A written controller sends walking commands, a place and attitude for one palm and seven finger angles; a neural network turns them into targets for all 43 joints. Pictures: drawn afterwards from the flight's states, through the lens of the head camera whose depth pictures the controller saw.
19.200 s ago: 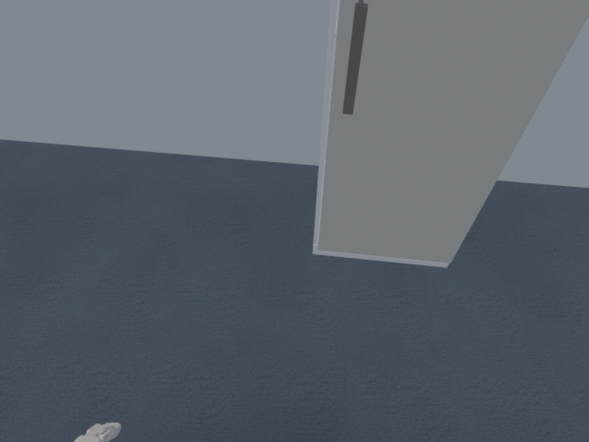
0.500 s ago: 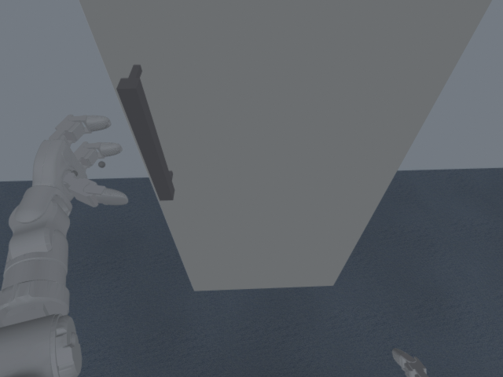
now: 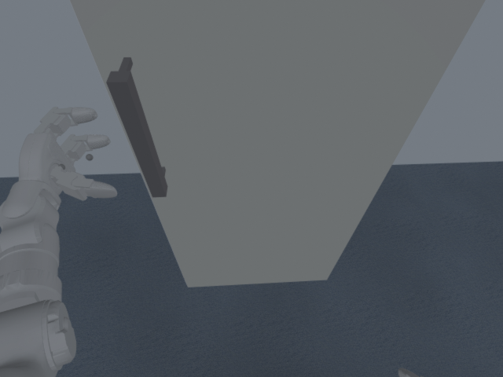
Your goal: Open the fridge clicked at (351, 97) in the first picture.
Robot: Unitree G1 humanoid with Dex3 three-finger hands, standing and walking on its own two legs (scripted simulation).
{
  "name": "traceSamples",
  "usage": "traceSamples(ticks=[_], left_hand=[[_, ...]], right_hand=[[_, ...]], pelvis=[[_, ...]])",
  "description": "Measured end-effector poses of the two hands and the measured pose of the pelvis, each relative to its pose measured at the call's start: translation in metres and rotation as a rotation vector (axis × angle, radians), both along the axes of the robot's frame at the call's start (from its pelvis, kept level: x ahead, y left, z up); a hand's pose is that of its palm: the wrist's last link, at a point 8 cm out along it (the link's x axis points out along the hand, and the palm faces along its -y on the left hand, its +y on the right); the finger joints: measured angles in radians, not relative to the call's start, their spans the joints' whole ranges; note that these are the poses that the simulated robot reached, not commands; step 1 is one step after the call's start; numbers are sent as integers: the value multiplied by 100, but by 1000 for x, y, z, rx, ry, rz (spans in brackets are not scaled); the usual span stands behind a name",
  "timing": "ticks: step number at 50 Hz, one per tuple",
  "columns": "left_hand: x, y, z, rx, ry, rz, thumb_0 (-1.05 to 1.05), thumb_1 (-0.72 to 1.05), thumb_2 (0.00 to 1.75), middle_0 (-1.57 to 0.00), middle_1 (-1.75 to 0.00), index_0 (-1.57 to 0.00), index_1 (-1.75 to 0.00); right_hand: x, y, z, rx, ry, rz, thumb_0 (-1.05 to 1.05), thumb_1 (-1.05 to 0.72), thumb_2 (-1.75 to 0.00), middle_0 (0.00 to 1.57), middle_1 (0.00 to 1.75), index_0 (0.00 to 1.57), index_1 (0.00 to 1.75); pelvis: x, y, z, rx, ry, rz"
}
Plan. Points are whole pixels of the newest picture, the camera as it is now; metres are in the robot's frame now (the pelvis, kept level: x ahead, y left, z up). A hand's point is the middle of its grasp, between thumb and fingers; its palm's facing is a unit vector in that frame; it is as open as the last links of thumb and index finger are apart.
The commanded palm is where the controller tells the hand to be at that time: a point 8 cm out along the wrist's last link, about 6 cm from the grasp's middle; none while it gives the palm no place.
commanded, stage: move the hooked fingers beside the handle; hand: left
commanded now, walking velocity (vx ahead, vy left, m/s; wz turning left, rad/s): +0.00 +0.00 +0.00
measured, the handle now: (145, 136) +0.47 +0.19 +0.12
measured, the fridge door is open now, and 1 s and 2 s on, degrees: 0 0 0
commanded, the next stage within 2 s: feel for the door with the fingertips in 0.66 s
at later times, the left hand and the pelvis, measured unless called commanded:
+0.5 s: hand (89, 154) +0.41 +0.26 +0.13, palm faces +0.08 -1.00 +0.01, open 14.0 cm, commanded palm +0.39 +0.30 +0.13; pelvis +0.00 +0.01 +0.00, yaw +0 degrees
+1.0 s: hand (110, 153) +0.42 +0.23 +0.13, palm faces +0.06 -1.00 +0.02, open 14.0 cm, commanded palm +0.39 +0.28 +0.13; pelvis +0.01 +0.01 +0.00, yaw +0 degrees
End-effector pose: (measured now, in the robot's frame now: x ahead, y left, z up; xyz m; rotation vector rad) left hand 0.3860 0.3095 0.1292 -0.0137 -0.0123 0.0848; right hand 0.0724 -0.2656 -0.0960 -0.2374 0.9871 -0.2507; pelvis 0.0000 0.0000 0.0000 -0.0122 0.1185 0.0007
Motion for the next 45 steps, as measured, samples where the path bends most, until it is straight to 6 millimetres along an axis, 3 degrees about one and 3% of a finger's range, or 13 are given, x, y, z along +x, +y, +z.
traceSamples(ticks=[11, 23, 32, 45], left_hand=[[10, -12, 3, -5, -11, -26, -1, -50, 30, -30, -120, -30, -120], [2, 2, 1, 16, -20, 1, -1, -50, 30, -30, -120, -30, -120], [15, -6, -5, 5, 22, -26, -1, -50, 30, -30, -120, -30, -120], [11, -16, -1, 22, 5, -16, -1, -50, 30, -30, -120, -30, -120]], right_hand=[[5, 8, 0, 13, -20, 5, 1, -90, -90, 20, 30, 21, 30], [5, 12, 0, 18, -4, 9, 1, -90, -90, 20, 30, 21, 30], [9, 11, 1, 5, -5, 11, 1, -90, -90, 20, 30, 21, 30], [15, 15, 0, 33, -21, 8, 1, -90, -90, 20, 30, 21, 30]], pelvis=[[0, 4, -1, -1, 7, -2], [2, 6, -1, -5, 6, -3], [3, 8, -1, -6, 19, 1], [8, 7, 0, -5, 9, -4]])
